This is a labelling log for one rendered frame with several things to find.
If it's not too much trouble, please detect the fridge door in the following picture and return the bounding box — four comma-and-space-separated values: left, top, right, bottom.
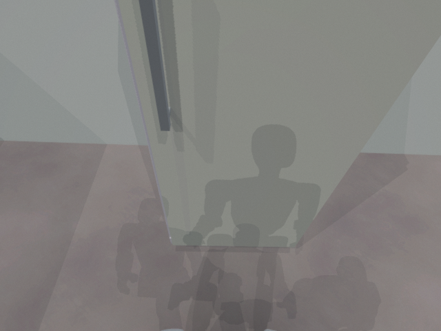
118, 0, 441, 248

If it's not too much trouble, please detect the handle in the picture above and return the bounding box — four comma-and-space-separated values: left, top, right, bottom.
139, 0, 171, 131

